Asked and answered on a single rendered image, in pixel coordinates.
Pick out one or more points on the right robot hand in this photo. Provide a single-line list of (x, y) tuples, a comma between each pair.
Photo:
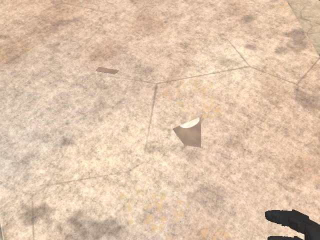
[(296, 221)]

